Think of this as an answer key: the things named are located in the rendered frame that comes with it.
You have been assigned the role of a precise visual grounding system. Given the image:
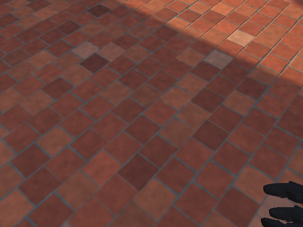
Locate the right robot hand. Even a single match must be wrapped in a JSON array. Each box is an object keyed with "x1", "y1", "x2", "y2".
[{"x1": 260, "y1": 181, "x2": 303, "y2": 227}]

